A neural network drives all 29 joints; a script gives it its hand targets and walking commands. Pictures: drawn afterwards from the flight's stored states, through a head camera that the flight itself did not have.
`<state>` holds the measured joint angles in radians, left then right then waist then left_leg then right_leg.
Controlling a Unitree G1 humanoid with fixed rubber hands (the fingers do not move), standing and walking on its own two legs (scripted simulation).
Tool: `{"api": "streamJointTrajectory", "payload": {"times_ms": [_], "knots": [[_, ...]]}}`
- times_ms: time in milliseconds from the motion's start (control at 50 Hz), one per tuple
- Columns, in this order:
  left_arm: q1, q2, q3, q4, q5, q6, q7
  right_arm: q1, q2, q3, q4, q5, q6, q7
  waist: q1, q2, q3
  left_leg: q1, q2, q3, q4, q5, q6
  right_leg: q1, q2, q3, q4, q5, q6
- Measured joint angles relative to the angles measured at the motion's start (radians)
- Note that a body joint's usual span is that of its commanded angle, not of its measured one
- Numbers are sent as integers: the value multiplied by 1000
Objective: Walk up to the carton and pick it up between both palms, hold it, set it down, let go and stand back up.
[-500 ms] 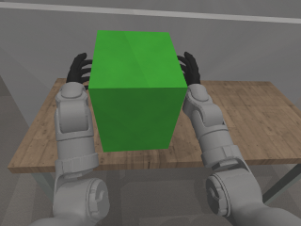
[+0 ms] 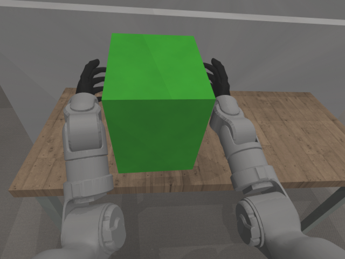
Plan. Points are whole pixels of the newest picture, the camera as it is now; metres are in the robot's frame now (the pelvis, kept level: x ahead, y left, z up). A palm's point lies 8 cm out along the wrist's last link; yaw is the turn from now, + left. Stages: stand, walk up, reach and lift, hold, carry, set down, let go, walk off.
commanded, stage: hold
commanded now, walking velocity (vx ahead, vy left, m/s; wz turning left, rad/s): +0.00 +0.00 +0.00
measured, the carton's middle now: (155, 106) +0.40 +0.00 +0.18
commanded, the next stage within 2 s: set down in 0.62 s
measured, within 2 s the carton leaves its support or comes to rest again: neither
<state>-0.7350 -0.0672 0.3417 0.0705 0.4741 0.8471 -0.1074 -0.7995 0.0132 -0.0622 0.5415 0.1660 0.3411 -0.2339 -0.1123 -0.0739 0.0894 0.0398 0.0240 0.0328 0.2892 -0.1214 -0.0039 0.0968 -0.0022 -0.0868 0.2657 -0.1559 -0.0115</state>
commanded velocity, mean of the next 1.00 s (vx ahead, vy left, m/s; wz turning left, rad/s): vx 0.00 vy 0.00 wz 0.00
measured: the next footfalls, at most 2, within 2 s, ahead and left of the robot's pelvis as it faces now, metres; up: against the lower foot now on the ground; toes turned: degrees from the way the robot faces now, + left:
none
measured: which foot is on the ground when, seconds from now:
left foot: down 0.00-1.00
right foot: down 0.00-1.00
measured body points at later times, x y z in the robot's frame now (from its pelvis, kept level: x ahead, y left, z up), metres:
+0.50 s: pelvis +0.00 +0.00 +0.00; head -0.05 +0.03 +0.45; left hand +0.38 +0.14 +0.23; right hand +0.38 -0.14 +0.23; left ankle +0.04 +0.12 -0.75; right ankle +0.01 -0.11 -0.75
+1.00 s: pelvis +0.01 +0.00 +0.00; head -0.04 +0.02 +0.45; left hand +0.40 +0.15 +0.24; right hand +0.40 -0.13 +0.24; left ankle +0.04 +0.12 -0.75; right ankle +0.01 -0.11 -0.75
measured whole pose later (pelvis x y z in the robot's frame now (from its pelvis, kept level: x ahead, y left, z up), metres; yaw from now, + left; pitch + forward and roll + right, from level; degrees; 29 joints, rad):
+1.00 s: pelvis +0.01 +0.00 +0.00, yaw +1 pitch -12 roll +0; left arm -0.78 -0.09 0.39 0.22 0.51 0.62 -0.12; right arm -0.80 0.07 -0.22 0.64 -0.03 0.09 -0.17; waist -0.07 -0.07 0.09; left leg 0.07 0.01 0.02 0.27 -0.12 0.00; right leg 0.12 -0.01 -0.10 0.27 -0.18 -0.01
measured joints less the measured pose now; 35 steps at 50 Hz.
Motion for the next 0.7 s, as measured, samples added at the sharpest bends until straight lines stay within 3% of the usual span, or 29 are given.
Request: {"api": "streamJointTrajectory", "payload": {"times_ms": [700], "knots": [[16,-2,-12,-11,-6,0,4,14,-5,9,-16,12,2,-5,-1,2,0,8,-1,-4,8,-8,0,15,-1,-4,-2,-4,1]]}}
